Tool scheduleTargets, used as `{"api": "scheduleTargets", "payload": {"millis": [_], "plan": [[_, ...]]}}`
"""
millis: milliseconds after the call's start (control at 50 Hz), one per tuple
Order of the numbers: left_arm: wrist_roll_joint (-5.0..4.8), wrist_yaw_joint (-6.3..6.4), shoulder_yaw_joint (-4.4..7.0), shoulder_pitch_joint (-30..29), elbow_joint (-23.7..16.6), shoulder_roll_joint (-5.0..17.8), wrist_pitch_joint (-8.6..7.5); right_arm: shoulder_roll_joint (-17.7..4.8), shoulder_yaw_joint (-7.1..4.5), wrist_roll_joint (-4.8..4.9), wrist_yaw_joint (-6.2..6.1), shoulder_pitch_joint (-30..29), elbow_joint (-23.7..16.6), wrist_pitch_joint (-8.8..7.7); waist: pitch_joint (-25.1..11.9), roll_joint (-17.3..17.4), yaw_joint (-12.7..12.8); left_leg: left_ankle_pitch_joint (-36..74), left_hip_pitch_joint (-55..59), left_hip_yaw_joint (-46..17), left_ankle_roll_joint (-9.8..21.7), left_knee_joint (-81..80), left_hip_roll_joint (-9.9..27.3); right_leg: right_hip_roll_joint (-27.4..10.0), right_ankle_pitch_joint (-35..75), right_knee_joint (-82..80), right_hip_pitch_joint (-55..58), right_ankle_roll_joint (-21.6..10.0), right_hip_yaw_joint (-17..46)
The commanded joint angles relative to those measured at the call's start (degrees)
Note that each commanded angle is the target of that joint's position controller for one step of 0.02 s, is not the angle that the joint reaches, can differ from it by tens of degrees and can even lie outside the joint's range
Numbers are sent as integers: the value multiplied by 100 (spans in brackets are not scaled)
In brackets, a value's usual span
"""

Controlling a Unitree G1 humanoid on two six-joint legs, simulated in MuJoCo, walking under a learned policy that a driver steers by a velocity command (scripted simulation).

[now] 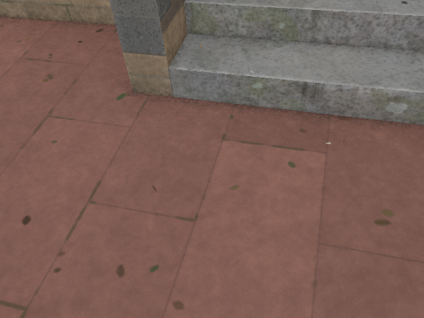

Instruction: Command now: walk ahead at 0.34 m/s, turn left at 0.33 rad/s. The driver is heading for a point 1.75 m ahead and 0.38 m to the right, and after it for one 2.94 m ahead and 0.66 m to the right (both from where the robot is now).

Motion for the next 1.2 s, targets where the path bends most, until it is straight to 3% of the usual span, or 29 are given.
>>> {"api": "scheduleTargets", "payload": {"millis": [20,120,200,220,240,260,280,300,320,340,360,400,460,560,640,700,740,760,780,800,820,840,860,880,900,940,1000,1120,1200], "plan": [[-12,-61,218,187,-119,751,-224,-259,-26,3,42,-384,-340,-114,629,-908,100,330,-1225,-129,-90,-176,141,-1305,-1177,-1275,494,-706,1355],[-45,-108,260,478,194,810,-294,-104,111,-8,82,-1125,-475,-189,702,-997,289,497,-781,526,-189,-1628,527,-1343,-426,-1226,501,-802,875],[-42,-161,275,788,481,886,-265,-37,194,34,63,-1445,-614,-271,781,-1139,361,30,408,1099,94,-2605,495,-1438,627,-878,46,-832,765],[-52,-168,285,767,534,945,-239,-64,182,41,20,-1205,-578,-313,733,-1095,189,-6,836,1138,197,-2814,407,-1498,1090,-648,-71,-825,820],[-82,-165,282,639,556,973,-216,-74,161,30,-44,-641,-404,-379,578,-914,-160,252,1622,1145,289,-3258,279,-1396,1734,-124,-286,-735,705],[-111,-175,238,613,566,854,-219,-283,72,-33,-138,243,-79,-469,50,-482,-526,356,2906,971,392,-3451,277,-1050,2260,965,-680,-587,393],[-130,-195,120,425,331,540,-240,-750,-41,-168,-248,1302,56,-538,-841,346,-1014,-1021,4257,-570,644,-3885,1677,-650,1012,2722,-1551,-394,40],[-184,-188,23,607,95,69,-248,-1383,-164,-111,-325,1607,106,-533,-1102,1661,-896,-1788,4836,-3016,1071,-4776,3088,266,-1759,4271,-3151,-254,-137],[-77,-128,188,353,261,675,-169,-965,-62,-27,-352,1234,73,-520,-524,515,-812,-1863,4064,-2799,1019,-4801,2929,-12,-1496,4852,-3325,-377,604],[-114,-194,208,254,275,626,-170,-595,60,13,-342,673,17,-526,-15,277,-493,-1387,3480,-1914,877,-4822,2612,-252,-922,4774,-3238,-416,697],[-137,-232,185,271,364,494,-152,-295,142,42,-322,366,6,-554,211,243,-322,-612,3067,-1207,709,-4967,2306,-396,-573,4556,-3029,-363,615],[-7,-303,191,415,548,387,-25,-12,238,82,-353,196,39,-627,362,450,-135,387,2757,-275,511,-5108,1891,-484,-251,4439,-2822,-210,468],[12,-385,192,157,495,238,62,-59,220,130,-361,451,236,-746,444,306,-58,1772,2798,391,540,-5127,1830,-450,152,4567,-3141,-106,375],[24,-477,123,-896,126,102,76,58,249,113,-376,687,507,-777,738,202,-118,2560,2817,1211,622,-5234,1728,-465,1032,3653,-3641,5,125],[38,-573,13,-1692,-191,21,62,-118,215,119,-435,898,734,-781,896,133,-244,3116,2963,1657,553,-5247,1811,-384,1369,2262,-3119,-178,-391],[50,-530,37,-1631,-239,137,75,-320,179,117,-498,974,875,-724,648,169,-127,5150,3557,1944,445,-4523,1903,-6,883,1818,-2536,-503,-749],[61,-458,115,-973,-89,317,79,-528,127,82,-550,904,905,-625,172,323,200,6526,3799,2055,436,-3279,1964,369,228,1785,-1770,-785,-873],[74,-418,201,-367,78,483,42,-617,102,69,-552,889,891,-564,-204,301,450,6262,3585,2034,450,-2266,1981,521,17,1575,-997,-944,-758],[134,-338,334,483,345,741,5,-649,96,74,-522,812,821,-539,-644,-4,864,5050,2785,2099,349,-782,1823,447,-101,1121,286,-1163,-367],[153,-233,506,655,357,1359,26,-30,224,105,-440,1094,575,-559,-1153,-1091,585,745,903,2057,130,1224,1202,-1157,-622,1011,1818,-1694,1883],[-33,-243,567,495,195,1636,69,-146,192,152,-358,847,211,-610,-1653,-1409,477,-1664,-699,942,-36,2562,138,-2043,-667,-42,2557,-2469,4805],[-101,-196,539,342,254,1438,111,-332,169,111,-327,111,80,-680,-869,-605,579,-974,-1351,352,28,2474,587,-1864,-514,-339,2132,-2185,4023],[-125,-151,471,75,282,1176,99,-284,210,162,-309,42,35,-761,-223,-334,345,-409,-1214,415,45,1947,838,-1737,58,-428,1259,-1959,3274],[-105,-139,409,-159,281,947,61,-243,211,136,-323,130,125,-768,123,-7,51,-216,-830,429,21,1399,1025,-1416,784,-484,552,-1671,2722],[-141,-120,365,-322,273,817,15,-210,221,32,-326,226,141,-675,234,-4,-152,-208,-457,404,-63,1091,1113,-1130,1336,-521,61,-1538,2289],[-167,-138,314,-350,260,725,-105,-130,238,-75,-287,386,171,-460,102,-142,-301,-207,-75,463,-216,737,1152,-835,1965,-585,-293,-1479,1856],[-165,-156,357,-66,333,910,-177,-53,255,-64,-247,-57,-11,-331,232,-284,-219,268,-356,612,-387,68,1162,-602,1958,-729,-478,-1380,1651],[-157,-130,365,672,456,927,-150,-99,283,-7,-206,-1394,-434,-352,375,-566,315,1429,-1002,591,-444,-1466,958,-514,2068,-580,267,-1077,1875],[-90,-65,329,978,529,885,-158,-69,355,32,-150,-1956,-636,-444,435,-644,524,1573,-856,721,-277,-2300,741,-642,2719,-331,756,-1034,1941]]}}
